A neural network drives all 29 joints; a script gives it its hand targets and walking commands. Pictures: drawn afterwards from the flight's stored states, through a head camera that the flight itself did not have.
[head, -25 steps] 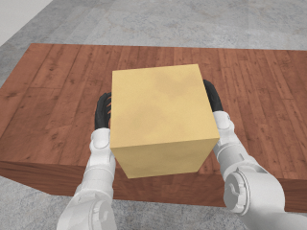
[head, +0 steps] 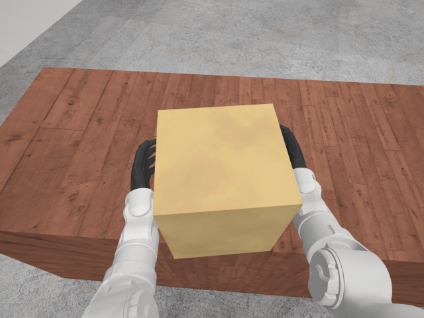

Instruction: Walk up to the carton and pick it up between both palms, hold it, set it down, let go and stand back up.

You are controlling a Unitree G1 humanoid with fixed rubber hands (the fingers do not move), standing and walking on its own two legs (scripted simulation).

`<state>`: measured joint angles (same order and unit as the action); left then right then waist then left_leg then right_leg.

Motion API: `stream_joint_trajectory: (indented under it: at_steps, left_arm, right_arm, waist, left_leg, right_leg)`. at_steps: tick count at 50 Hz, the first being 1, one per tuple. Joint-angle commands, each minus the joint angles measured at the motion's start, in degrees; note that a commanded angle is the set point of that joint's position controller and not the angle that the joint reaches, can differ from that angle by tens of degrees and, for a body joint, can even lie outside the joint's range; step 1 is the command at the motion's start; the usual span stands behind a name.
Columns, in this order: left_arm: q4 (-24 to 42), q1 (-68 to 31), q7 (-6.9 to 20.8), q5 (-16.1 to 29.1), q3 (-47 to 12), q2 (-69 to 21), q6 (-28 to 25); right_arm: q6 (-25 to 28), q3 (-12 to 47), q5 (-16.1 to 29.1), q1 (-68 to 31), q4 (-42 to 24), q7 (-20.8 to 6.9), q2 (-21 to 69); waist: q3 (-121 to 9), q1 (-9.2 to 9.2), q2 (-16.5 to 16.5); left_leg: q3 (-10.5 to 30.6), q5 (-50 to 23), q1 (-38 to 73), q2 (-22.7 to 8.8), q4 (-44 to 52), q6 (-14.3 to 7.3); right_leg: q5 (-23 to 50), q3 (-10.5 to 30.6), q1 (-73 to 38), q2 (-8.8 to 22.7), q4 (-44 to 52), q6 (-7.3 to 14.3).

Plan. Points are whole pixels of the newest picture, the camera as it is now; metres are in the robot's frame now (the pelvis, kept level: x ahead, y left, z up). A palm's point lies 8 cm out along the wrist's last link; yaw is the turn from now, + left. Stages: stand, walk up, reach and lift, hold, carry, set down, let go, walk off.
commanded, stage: reach and lift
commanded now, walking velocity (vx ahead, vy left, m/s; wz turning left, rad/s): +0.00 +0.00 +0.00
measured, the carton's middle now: (219, 187) +0.36 +0.03 +0.01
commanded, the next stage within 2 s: none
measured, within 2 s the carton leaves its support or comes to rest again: leaves its support in 0.54 s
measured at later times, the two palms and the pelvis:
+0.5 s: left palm (141, 184) +0.34 +0.18 +0.03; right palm (294, 164) +0.41 -0.11 +0.04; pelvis -0.01 +0.00 +0.00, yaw +1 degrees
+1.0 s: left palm (139, 188) +0.33 +0.18 +0.03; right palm (295, 168) +0.40 -0.11 +0.05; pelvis -0.04 +0.00 -0.01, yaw +0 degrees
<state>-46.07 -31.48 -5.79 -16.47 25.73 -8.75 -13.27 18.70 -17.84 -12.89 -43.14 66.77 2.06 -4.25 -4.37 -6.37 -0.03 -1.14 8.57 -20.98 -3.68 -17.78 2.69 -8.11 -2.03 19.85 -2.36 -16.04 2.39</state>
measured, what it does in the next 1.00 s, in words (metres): stands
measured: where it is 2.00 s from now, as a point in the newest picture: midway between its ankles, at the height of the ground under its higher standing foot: outside the picture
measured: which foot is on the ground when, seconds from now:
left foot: down 0.00-1.00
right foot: down 0.00-1.00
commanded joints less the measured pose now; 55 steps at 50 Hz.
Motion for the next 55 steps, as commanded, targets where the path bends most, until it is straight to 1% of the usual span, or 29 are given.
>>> stream_joint_trajectory:
  at_steps: [1,6,7,8,11,14,15,16,19,20,22,25,32,35,36,39,41,43,44,45,46,47,48,49,50,51,52,53,55]
  left_arm:
    - [3.2,-25.9,4.4,-2.7,-18.2,-25.8,-2.4]
    - [2.2,-25.6,4.8,-2.7,-17.7,-25.6,-2.0]
    - [2.1,-25.6,4.9,-2.8,-17.7,-25.5,-1.9]
    - [1.8,-25.5,4.9,-2.8,-17.7,-25.6,-1.6]
    - [2.1,-25.8,4.7,-2.6,-17.8,-25.9,-1.7]
    - [2.6,-27.1,4.4,-2.2,-18.3,-25.8,-2.1]
    - [2.4,-27.2,4.4,-1.9,-18.3,-25.8,-2.3]
    - [2.7,-28.0,4.3,-1.7,-18.9,-26.1,-2.5]
    - [2.8,-29.3,4.3,-1.3,-19.8,-27.1,-4.0]
    - [3.0,-30.1,4.4,-1.2,-20.1,-27.7,-4.4]
    - [3.1,-31.3,4.4,-1.3,-20.4,-28.2,-5.8]
    - [2.6,-32.1,4.3,-1.7,-20.1,-28.6,-8.0]
    - [2.4,-35.9,4.0,-3.5,-18.6,-28.8,-10.7]
    - [1.7,-36.5,3.8,-4.1,-18.3,-28.5,-11.1]
    - [1.6,-37.6,3.7,-4.1,-17.9,-28.4,-11.2]
    - [0.8,-38.5,3.6,-3.7,-17.9,-27.9,-11.2]
    - [0.7,-39.8,3.3,-3.4,-18.4,-27.8,-11.0]
    - [0.9,-39.9,3.3,-3.2,-18.6,-27.5,-10.5]
    - [0.6,-40.1,3.4,-2.8,-19.2,-27.7,-10.2]
    - [0.6,-40.2,3.4,-2.6,-19.1,-27.5,-9.9]
    - [0.4,-40.4,3.5,-2.0,-19.8,-27.5,-9.6]
    - [0.9,-40.8,3.5,-1.4,-20.0,-27.5,-9.6]
    - [1.2,-40.3,3.6,-0.9,-20.8,-27.4,-9.2]
    - [1.3,-40.9,3.6,-0.7,-20.9,-27.4,-9.1]
    - [1.2,-41.5,3.8,-0.2,-21.4,-26.9,-9.0]
    - [2.1,-42.1,3.7,0.5,-22.0,-27.4,-9.0]
    - [2.1,-41.0,3.6,0.9,-23.1,-27.6,-8.6]
    - [2.4,-41.0,3.5,1.7,-24.0,-28.2,-8.3]
    - [4.1,-41.9,3.5,3.0,-26.0,-28.3,-7.5]
  right_arm:
    - [5.6,14.5,-3.4,-25.9,-4.9,-6.3,33.0]
    - [5.4,14.7,-3.8,-26.0,-5.2,-6.0,33.1]
    - [5.4,14.8,-3.7,-26.0,-5.4,-6.0,33.2]
    - [5.0,14.5,-3.7,-25.3,-4.7,-6.0,33.1]
    - [5.3,14.9,-3.6,-26.2,-5.2,-6.0,33.1]
    - [5.4,15.2,-3.4,-26.5,-5.1,-5.9,33.2]
    - [5.8,15.6,-3.5,-27.4,-6.0,-5.8,33.3]
    - [6.0,15.5,-3.6,-27.4,-5.9,-5.7,33.5]
    - [8.2,16.9,-4.1,-28.9,-7.0,-5.1,34.2]
    - [8.8,16.9,-4.2,-29.5,-7.2,-4.9,34.6]
    - [11.1,17.4,-5.2,-30.7,-7.4,-4.7,34.6]
    - [14.3,17.8,-6.8,-31.4,-6.7,-4.3,34.0]
    - [19.3,14.8,-10.5,-34.2,-2.6,-4.0,31.2]
    - [20.3,13.5,-12.0,-34.3,-0.9,-3.8,30.5]
    - [20.5,12.8,-12.5,-35.1,-0.2,-3.9,30.0]
    - [20.5,11.9,-13.3,-35.7,1.3,-3.9,29.8]
    - [20.2,11.4,-13.2,-36.2,2.5,-4.0,29.6]
    - [19.8,11.8,-12.8,-36.0,3.2,-4.0,29.8]
    - [19.7,11.6,-12.8,-36.3,2.9,-3.8,29.8]
    - [19.3,12.4,-12.3,-36.8,2.6,-3.8,30.0]
    - [19.1,12.9,-11.9,-37.2,2.1,-3.7,30.3]
    - [18.8,13.7,-11.4,-37.2,2.3,-3.8,30.5]
    - [18.5,14.8,-10.6,-36.9,0.7,-3.6,31.1]
    - [18.0,15.4,-10.1,-37.3,1.2,-3.7,30.9]
    - [17.6,15.7,-9.8,-37.0,0.4,-3.6,31.5]
    - [17.3,16.6,-9.4,-37.5,-0.2,-3.6,31.7]
    - [16.8,18.3,-8.4,-36.9,-1.5,-3.5,32.5]
    - [16.5,19.7,-7.3,-37.8,-2.7,-3.5,32.5]
    - [14.8,22.5,-4.8,-37.6,-4.6,-3.1,33.6]
  waist:
    - [-30.1,-1.88,-2.2]
    - [-29.5,-1.79,-3.2]
    - [-29.5,-2.04,-2.7]
    - [-29.1,-1.57,-2.4]
    - [-30.5,-1.99,-2.9]
    - [-31.5,-1.62,-2.7]
    - [-32.5,-1.87,-3.1]
    - [-33.5,-1.49,-2.7]
    - [-36.0,-1.36,-2.7]
    - [-36.2,-0.90,-2.9]
    - [-37.2,-1.13,-3.2]
    - [-38.9,-0.80,-3.9]
    - [-39.5,-0.91,-3.6]
    - [-40.7,-0.69,-3.2]
    - [-41.1,-1.04,-3.2]
    - [-41.9,-0.64,-3.9]
    - [-42.9,-0.56,-2.9]
    - [-43.4,-0.30,-3.1]
    - [-44.2,0.43,-3.2]
    - [-44.4,-0.28,-3.0]
    - [-44.7,0.36,-3.4]
    - [-45.2,-0.23,-3.2]
    - [-45.7,0.35,-3.1]
    - [-45.6,-0.06,-3.1]
    - [-46.2,0.52,-3.7]
    - [-47.7,0.05,-3.6]
    - [-48.0,0.37,-3.7]
    - [-48.9,-0.21,-3.2]
    - [-48.9,0.40,-2.7]
  left_leg:
    - [-5.4,-23.2,3.2,2.9,-1.2,-0.7]
    - [-5.5,-20.6,2.0,3.1,-0.6,-1.1]
    - [-5.5,-20.4,2.0,3.2,-0.5,-1.2]
    - [-5.5,-20.7,2.4,3.1,-0.5,-0.9]
    - [-5.5,-20.8,2.3,2.9,-0.6,-1.1]
    - [-5.4,-21.4,2.7,2.9,-1.0,-1.0]
    - [-5.5,-21.1,1.9,3.0,-1.1,-1.2]
    - [-5.4,-21.4,1.9,2.9,-1.1,-1.0]
    - [-5.3,-22.2,1.2,2.9,-1.6,-0.9]
    - [-5.1,-22.6,1.2,2.9,-1.5,-0.8]
    - [-5.2,-22.9,0.9,2.8,-1.4,-0.7]
    - [-5.4,-22.9,0.7,2.6,-1.2,-0.7]
    - [-6.5,-20.9,2.7,2.3,-0.5,-0.3]
    - [-7.1,-19.6,3.4,2.4,-0.6,-0.4]
    - [-7.3,-18.3,3.0,2.4,-0.3,-0.6]
    - [-7.4,-15.7,2.7,2.6,-0.1,-1.2]
    - [-7.5,-15.1,3.1,2.6,-0.4,-1.0]
    - [-7.4,-15.4,3.7,2.7,-0.9,-1.2]
    - [-7.3,-15.2,3.6,2.9,-1.1,-1.1]
    - [-7.2,-15.2,3.0,2.9,-1.2,-1.2]
    - [-7.0,-14.5,3.0,3.0,-1.4,-1.3]
    - [-6.8,-14.5,2.3,3.0,-1.4,-1.3]
    - [-6.6,-15.0,2.4,3.1,-1.9,-1.4]
    - [-6.4,-14.8,2.2,3.1,-1.8,-1.3]
    - [-6.4,-13.9,2.0,3.3,-1.9,-1.6]
    - [-6.1,-14.5,2.2,3.1,-2.1,-1.5]
    - [-5.7,-16.3,3.1,3.2,-2.8,-1.5]
    - [-5.4,-16.9,3.2,3.2,-3.2,-1.3]
    - [-4.6,-17.1,2.7,3.4,-3.8,-1.2]
  right_leg:
    - [29.7,-0.8,-23.3,1.4,-4.4,-2.9]
    - [29.7,-0.5,-24.0,1.7,-4.6,-3.3]
    - [29.2,-0.5,-23.7,1.8,-4.4,-3.2]
    - [29.2,-0.5,-23.8,1.8,-4.3,-3.1]
    - [28.7,-0.7,-23.1,1.6,-4.3,-3.0]
    - [28.8,-0.7,-22.8,1.6,-4.3,-2.9]
    - [29.6,-0.5,-23.2,1.7,-4.6,-3.0]
    - [30.5,-0.6,-23.6,1.7,-4.9,-3.1]
    - [34.9,-0.8,-25.0,2.0,-5.9,-3.4]
    - [36.2,-0.9,-25.5,2.0,-6.1,-3.6]
    - [37.0,-1.2,-25.7,2.0,-6.4,-3.5]
    - [38.1,-1.5,-25.6,2.0,-6.6,-3.5]
    - [27.6,-2.8,-20.0,1.2,-4.5,-2.7]
    - [23.7,-3.2,-17.5,0.9,-3.8,-2.3]
    - [21.6,-3.2,-16.1,0.9,-3.5,-2.3]
    - [17.7,-3.2,-14.5,1.0,-3.1,-2.5]
    - [15.4,-3.1,-13.0,0.9,-2.8,-2.2]
    - [15.7,-3.1,-12.7,0.8,-3.0,-2.4]
    - [16.1,-3.1,-12.8,0.7,-3.0,-2.5]
    - [16.4,-3.1,-12.9,0.8,-3.3,-2.6]
    - [16.8,-3.1,-13.0,0.7,-3.4,-2.9]
    - [17.3,-3.0,-13.2,0.8,-3.9,-2.9]
    - [19.1,-2.9,-14.3,0.9,-4.2,-3.1]
    - [18.7,-3.0,-14.1,0.8,-4.4,-3.1]
    - [18.2,-2.7,-14.4,1.0,-4.4,-3.4]
    - [18.6,-2.7,-14.4,0.9,-4.8,-3.5]
    - [21.4,-2.7,-15.4,0.5,-5.2,-3.5]
    - [22.3,-2.8,-15.1,0.4,-5.5,-3.5]
    - [24.3,-2.2,-16.4,0.5,-6.2,-3.9]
